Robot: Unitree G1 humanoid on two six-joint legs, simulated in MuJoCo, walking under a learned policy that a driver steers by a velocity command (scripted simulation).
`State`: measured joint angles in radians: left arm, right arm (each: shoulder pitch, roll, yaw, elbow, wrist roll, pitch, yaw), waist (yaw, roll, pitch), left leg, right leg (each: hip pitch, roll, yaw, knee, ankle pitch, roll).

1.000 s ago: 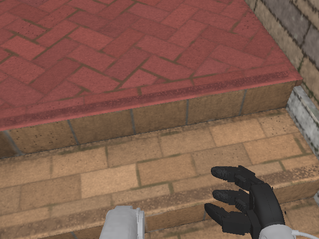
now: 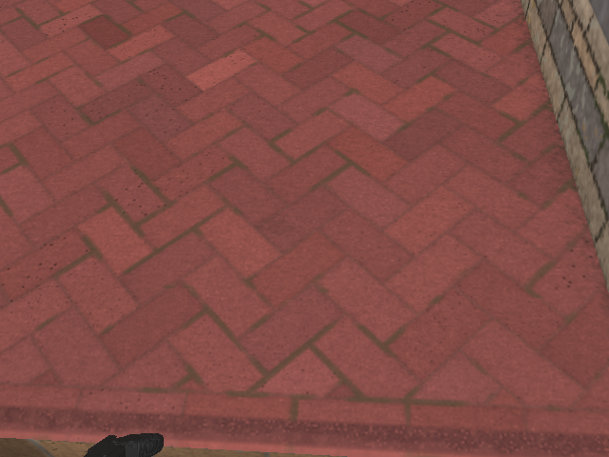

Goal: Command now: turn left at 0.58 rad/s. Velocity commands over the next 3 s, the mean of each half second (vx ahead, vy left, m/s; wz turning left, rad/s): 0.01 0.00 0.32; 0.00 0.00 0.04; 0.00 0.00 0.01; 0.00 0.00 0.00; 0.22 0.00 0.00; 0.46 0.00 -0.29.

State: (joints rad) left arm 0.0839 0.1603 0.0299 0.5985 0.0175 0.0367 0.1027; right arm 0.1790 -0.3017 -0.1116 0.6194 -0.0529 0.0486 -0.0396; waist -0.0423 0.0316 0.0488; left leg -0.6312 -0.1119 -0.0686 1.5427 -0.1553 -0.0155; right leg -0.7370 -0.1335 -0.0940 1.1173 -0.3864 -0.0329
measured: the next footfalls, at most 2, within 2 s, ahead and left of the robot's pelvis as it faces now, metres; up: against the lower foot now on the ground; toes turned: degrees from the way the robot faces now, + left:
left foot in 0.44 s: -0.03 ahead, +0.13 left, -0.15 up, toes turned +10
right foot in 0.84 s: +0.13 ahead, -0.10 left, +0.00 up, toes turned +5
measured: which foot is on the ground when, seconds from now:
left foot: up 0.00-0.42, down 0.44-0.92, up 0.94-1.00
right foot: down 0.00-0.44, up 0.46-0.82, down 0.84-1.00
